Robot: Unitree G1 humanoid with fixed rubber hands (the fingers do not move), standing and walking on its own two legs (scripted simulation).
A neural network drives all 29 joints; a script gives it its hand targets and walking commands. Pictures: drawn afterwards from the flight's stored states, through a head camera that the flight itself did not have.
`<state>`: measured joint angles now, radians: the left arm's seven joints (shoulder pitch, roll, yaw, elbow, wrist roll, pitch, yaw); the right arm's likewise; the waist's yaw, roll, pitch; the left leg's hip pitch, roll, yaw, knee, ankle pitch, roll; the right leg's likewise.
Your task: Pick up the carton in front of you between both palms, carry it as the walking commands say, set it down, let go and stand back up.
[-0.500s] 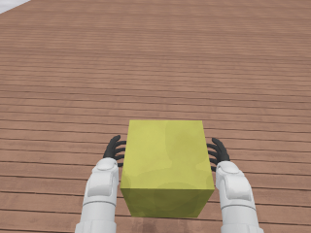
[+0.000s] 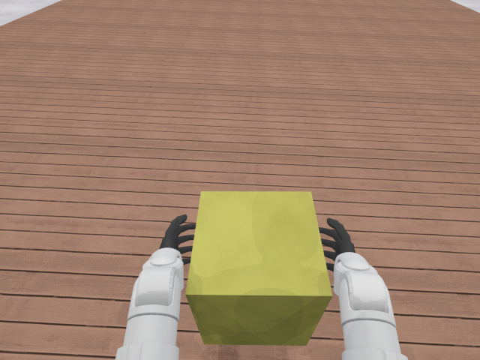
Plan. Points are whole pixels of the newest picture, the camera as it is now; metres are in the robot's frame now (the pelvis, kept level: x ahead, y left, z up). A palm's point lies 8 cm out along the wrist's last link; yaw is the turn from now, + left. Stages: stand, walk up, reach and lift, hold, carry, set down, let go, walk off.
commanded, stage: carry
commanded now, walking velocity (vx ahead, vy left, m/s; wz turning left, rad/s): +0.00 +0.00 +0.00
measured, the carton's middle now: (255, 271) +0.32 +0.00 -0.04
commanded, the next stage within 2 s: hold in 0.32 s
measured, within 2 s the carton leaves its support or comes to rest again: neither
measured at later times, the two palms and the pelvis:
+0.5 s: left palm (179, 256) +0.30 +0.13 +0.04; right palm (354, 268) +0.28 -0.16 +0.05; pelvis +0.00 +0.00 +0.00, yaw -4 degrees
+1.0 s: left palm (184, 263) +0.34 +0.14 -0.06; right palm (329, 270) +0.33 -0.15 -0.04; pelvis -0.03 +0.01 -0.03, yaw -7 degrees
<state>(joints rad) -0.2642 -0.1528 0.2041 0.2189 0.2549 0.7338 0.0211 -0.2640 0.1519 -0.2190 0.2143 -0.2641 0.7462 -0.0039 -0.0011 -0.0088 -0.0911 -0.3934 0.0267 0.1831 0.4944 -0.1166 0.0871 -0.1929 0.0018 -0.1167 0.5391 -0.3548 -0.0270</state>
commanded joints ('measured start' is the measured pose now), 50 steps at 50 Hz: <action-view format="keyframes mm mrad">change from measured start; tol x16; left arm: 1 -493 -901 -567 -85 -248 -21 -209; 18 -395 -948 -509 25 -241 -43 -211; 21 -565 -946 -614 -146 -272 -66 -217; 27 -368 -961 -510 -5 -218 -39 -178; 36 -648 -844 -41 328 -31 -146 -171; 50 -877 -602 -1 390 42 -491 -161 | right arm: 1 -503 861 528 -22 265 -46 240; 15 -561 851 590 -143 303 -70 240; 19 -435 895 481 121 230 -137 232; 27 -518 832 487 21 240 -177 225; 36 -851 754 159 387 54 -286 209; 41 -778 639 -48 461 -84 -399 152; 50 -871 569 -48 573 -84 -583 135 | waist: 1 -1 18 -200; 14 -4 65 -298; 18 -14 -163 -98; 26 17 62 -132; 36 81 -47 46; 50 23 61 -233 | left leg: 1 195 134 -203 -102 -47 -23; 13 204 140 -189 -81 103 -18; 16 198 158 -230 -118 -90 -20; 17 590 -74 -293 -28 104 -39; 19 805 -70 -322 29 64 -79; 27 703 -35 -354 -18 200 -85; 35 603 -61 -331 2 -120 -55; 50 220 -104 -353 291 -74 -58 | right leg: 1 -95 -117 127 -126 11 -34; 16 -72 -119 126 -110 9 -42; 19 -458 -52 318 -260 15 -108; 22 -234 5 288 -215 122 -84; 25 -338 -42 323 -258 36 -93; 33 -299 16 301 -161 10 -67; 50 -795 107 238 233 -26 -58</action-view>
